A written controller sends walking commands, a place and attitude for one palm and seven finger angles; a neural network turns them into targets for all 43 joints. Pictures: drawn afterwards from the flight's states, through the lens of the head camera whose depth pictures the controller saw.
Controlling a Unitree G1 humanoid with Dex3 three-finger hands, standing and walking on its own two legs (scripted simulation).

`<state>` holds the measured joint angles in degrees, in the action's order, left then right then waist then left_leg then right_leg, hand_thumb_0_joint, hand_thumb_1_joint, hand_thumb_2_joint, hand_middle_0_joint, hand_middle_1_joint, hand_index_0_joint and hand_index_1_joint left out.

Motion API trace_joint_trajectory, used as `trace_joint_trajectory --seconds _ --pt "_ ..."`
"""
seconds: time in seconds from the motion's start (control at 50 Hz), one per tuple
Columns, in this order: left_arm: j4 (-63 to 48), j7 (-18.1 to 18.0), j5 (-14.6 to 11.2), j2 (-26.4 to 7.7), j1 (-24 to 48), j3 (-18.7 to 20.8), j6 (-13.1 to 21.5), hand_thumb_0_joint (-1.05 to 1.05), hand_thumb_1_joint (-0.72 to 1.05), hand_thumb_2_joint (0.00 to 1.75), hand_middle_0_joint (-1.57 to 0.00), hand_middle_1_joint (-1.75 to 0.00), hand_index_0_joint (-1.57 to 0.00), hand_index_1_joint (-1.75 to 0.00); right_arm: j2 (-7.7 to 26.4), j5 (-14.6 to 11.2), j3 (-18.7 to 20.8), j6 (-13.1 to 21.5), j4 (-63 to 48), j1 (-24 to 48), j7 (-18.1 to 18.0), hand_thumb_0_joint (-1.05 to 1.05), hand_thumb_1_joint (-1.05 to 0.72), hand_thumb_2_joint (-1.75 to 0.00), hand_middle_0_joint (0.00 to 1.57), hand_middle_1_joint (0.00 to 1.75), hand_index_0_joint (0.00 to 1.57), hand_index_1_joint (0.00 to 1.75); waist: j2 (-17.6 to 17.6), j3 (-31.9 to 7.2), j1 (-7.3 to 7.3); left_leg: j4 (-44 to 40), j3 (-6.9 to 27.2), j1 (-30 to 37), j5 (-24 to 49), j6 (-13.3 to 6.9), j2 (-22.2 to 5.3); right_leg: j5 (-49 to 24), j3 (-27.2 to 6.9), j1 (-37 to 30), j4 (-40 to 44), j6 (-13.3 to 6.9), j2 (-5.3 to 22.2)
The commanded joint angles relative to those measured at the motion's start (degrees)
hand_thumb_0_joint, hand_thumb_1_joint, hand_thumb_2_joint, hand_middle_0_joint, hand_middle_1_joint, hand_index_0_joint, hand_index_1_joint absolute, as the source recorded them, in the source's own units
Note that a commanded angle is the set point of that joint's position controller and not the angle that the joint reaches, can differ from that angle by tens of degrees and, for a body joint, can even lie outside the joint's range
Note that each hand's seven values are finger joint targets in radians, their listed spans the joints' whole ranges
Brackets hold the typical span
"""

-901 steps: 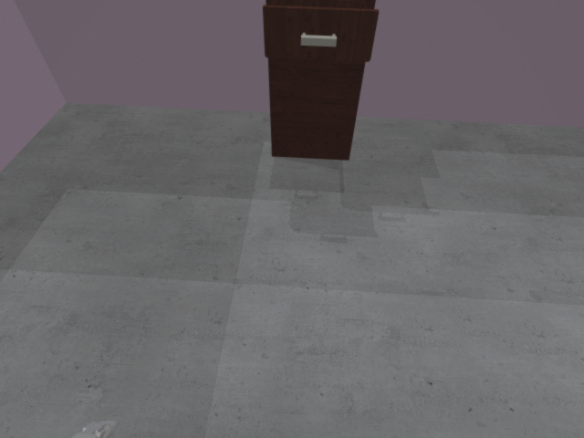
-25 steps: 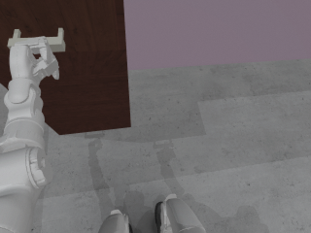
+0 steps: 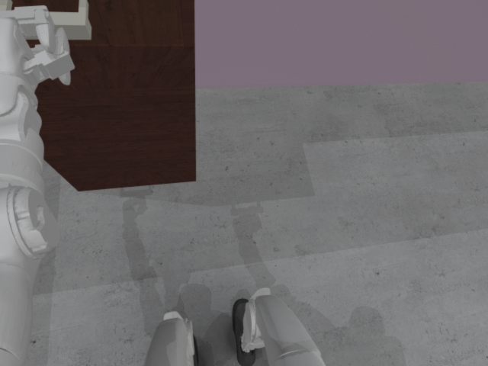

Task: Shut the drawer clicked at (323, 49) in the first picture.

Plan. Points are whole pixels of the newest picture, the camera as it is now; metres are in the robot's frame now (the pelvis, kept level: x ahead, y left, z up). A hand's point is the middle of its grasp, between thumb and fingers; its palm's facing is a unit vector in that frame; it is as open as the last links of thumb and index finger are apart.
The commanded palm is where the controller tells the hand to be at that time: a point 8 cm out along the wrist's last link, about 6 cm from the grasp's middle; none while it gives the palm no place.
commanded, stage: pull the fist back off the drawer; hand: left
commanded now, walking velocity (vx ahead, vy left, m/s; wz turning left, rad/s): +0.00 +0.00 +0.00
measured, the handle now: (44, 14) +0.64 +0.21 +0.08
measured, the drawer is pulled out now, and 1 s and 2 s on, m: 0.00 0.00 0.00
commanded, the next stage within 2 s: draw the hand back to the body in 0.70 s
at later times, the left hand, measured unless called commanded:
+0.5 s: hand (63, 55) +0.56 +0.18 +0.08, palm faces +0.02 -1.00 -0.01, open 3.1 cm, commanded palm +0.53 +0.21 +0.08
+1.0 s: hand (56, 74) +0.52 +0.18 +0.09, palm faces +0.00 -1.00 -0.03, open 3.2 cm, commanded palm +0.47 +0.23 +0.12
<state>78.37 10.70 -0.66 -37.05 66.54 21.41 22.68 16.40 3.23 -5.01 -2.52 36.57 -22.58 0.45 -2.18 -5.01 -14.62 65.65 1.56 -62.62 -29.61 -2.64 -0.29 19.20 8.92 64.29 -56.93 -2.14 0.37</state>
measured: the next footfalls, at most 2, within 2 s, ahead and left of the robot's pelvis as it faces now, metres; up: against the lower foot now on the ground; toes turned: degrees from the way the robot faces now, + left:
none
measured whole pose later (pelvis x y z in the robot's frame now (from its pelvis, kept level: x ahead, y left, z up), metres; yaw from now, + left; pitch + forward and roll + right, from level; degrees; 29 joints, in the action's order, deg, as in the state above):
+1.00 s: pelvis +0.07 +0.01 +0.04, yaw -3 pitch +21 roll -3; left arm 42.5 11.1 -9.4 -21.4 30.6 20.3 19.6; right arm 14.7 0.1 -1.1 -6.3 31.5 -22.8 2.7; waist -2.4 -7.1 -7.1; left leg 51.8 -2.6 -42.8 -28.6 -2.8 -0.4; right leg 19.6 3.2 47.1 -45.4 -0.5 -1.5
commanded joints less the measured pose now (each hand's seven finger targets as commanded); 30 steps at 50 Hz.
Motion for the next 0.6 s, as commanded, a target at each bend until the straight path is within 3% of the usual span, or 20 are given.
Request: trace_joint_trajectory --seconds 0.0,0.06,0.1,0.14,0.16,0.24,0.26,0.3,0.36,0.38,0.4,0.46,0.56,0.58 --pt "-15.8 -1.3 -0.9 -13.2 40.1 0.5 2.6 0.0 0.9 0.9 -1.4 -1.6 -1.4 -1.6 12.1 -0.1 3.5 1.8 -0.3 -13.6 -1.4 0.0 -0.9 -0.9 0.2 0.3 0.2 0.3 -14.4 -29.8 -6.61 -9.5 5.7 18.3 12.9 1.0 -1.5 -1.1 -7.5 -12.8 6.2 1.0 -1.9" --pt "-13.4 -0.8 -0.9 -13.8 38.7 1.0 1.6 0.0 0.9 0.9 -1.4 -1.6 -1.4 -1.6 12.2 -0.1 3.1 2.2 -0.8 -14.1 -1.2 0.0 -0.9 -0.9 0.2 0.3 0.2 0.3 -11.9 -28.8 -6.58 -9.4 5.4 14.6 10.3 0.5 -1.3 0.3 -8.0 -14.6 6.6 0.9 -2.0" --pt "-14.5 -0.4 -0.6 -16.6 39.4 2.5 1.6 0.0 0.9 0.9 -1.4 -1.6 -1.4 -1.6 12.4 -0.2 3.1 2.3 -1.2 -14.3 -1.1 0.0 -0.9 -0.9 0.2 0.3 0.2 0.3 -12.7 -30.1 -5.81 -9.3 5.2 13.9 9.6 0.6 -1.2 0.9 -8.3 -15.4 6.4 0.8 -2.0" --pt "-13.5 -0.2 -0.4 -14.4 38.4 1.3 1.2 0.0 0.9 0.9 -1.4 -1.6 -1.4 -1.6 12.2 -0.1 3.1 2.3 -1.4 -14.3 -0.7 0.0 -0.9 -0.9 0.2 0.3 0.2 0.3 -13.8 -28.6 -5.6 -9.6 5.5 14.3 8.4 0.8 -1.2 1.9 -8.2 -13.9 6.4 0.6 -2.0" --pt "-12.5 -0.2 -0.6 -15.2 37.3 2.4 1.0 0.0 0.9 0.9 -1.4 -1.6 -1.4 -1.6 12.4 0.0 3.1 2.3 -1.5 -14.7 -0.7 0.0 -0.9 -0.9 0.2 0.3 0.2 0.3 -12.4 -28.5 -5.65 -9.7 5.6 13.9 8.4 0.6 -1.3 1.8 -8.0 -14.1 6.4 0.5 -2.1" --pt "-14.4 0.0 -0.3 -16.3 36.6 2.9 0.7 0.0 0.9 0.9 -1.4 -1.6 -1.4 -1.6 12.5 -0.1 3.2 2.1 -2.2 -14.8 -0.4 0.0 -0.9 -0.9 0.2 0.3 0.2 0.3 -12.5 -28.8 -4.74 -9.9 5.4 13.0 7.2 0.6 -1.4 2.6 -8.2 -14.7 6.2 0.6 -2.0" --pt "-14.0 0.1 -0.3 -16.2 35.1 3.5 0.7 0.0 0.9 0.9 -1.4 -1.6 -1.4 -1.6 12.5 0.0 3.3 2.1 -2.4 -14.9 -0.3 0.0 -0.9 -0.9 0.2 0.3 0.2 0.3 -13.4 -29.3 -4.22 -10.0 5.5 14.1 8.0 0.7 -1.3 2.1 -7.9 -14.1 6.1 0.4 -2.0" --pt "-13.9 0.2 -0.6 -14.7 33.7 2.7 0.2 0.0 0.9 0.9 -1.4 -1.6 -1.4 -1.6 12.5 -0.1 3.4 1.9 -2.4 -15.0 -0.2 0.0 -0.9 -0.9 0.2 0.3 0.2 0.3 -12.0 -28.1 -4.43 -10.5 5.7 14.7 8.2 0.8 -1.6 1.7 -7.6 -13.4 6.2 0.6 -2.0" --pt "-17.1 0.4 -1.2 -16.6 29.5 5.6 0.8 0.0 0.9 0.9 -1.4 -1.6 -1.4 -1.6 12.5 -0.1 3.8 1.6 -3.2 -15.1 0.1 0.0 -0.9 -0.9 0.2 0.3 0.2 0.3 -12.3 -31.8 -1.96 -10.7 5.2 16.8 11.5 0.9 -1.5 -0.2 -7.7 -16.8 6.1 0.3 -2.1" --pt "-17.9 0.6 -1.2 -15.5 27.1 5.2 0.9 0.0 0.9 0.9 -1.4 -1.6 -1.4 -1.6 12.3 -0.2 3.9 1.3 -3.6 -15.1 0.2 0.0 -0.9 -0.9 0.2 0.3 0.2 0.3 -13.2 -32.9 -1.17 -11.3 5.3 18.9 13.2 1.3 -1.6 -1.1 -7.3 -16.9 6.0 0.3 -2.2" --pt "-18.8 0.6 -1.7 -13.6 26.2 4.5 1.0 0.0 0.9 0.9 -1.4 -1.6 -1.4 -1.6 12.1 -0.2 4.1 1.1 -3.7 -14.7 0.4 0.0 -0.9 -0.9 0.2 0.3 0.2 0.3 -12.4 -32.0 -1.36 -11.4 5.3 19.7 14.1 1.3 -1.8 -1.8 -7.3 -16.8 6.3 0.4 -2.2" --pt "-20.2 0.4 -2.3 -14.5 19.7 6.8 1.4 0.0 0.9 0.9 -1.4 -1.6 -1.4 -1.6 12.0 -0.3 4.4 0.2 -4.4 -14.3 0.7 0.0 -0.9 -0.9 0.2 0.3 0.2 0.3 -10.3 -31.6 0.77 -12.2 4.5 19.8 16.5 1.2 -1.7 -3.6 -7.2 -20.0 6.7 0.2 -2.4" --pt "-23.5 -0.1 -3.0 -10.6 11.5 5.6 2.4 0.0 0.9 0.9 -1.4 -1.6 -1.4 -1.6 11.4 -0.7 5.1 -1.1 -5.6 -12.9 0.9 0.0 -0.9 -0.9 0.2 0.3 0.2 0.3 -7.8 -29.0 2.42 -13.9 3.5 22.1 19.4 1.3 -1.8 -6.5 -7.1 -22.2 7.6 0.3 -2.6" --pt "-23.8 -0.1 -3.3 -8.5 10.4 4.6 2.4 0.0 0.9 0.9 -1.4 -1.6 -1.4 -1.6 11.0 -0.8 5.2 -1.3 -5.8 -12.7 0.9 0.0 -0.9 -0.9 0.2 0.3 0.2 0.3 -7.6 -28.3 2.49 -14.2 3.3 22.8 20.8 1.4 -1.8 -7.7 -7.0 -22.7 7.7 0.3 -2.6"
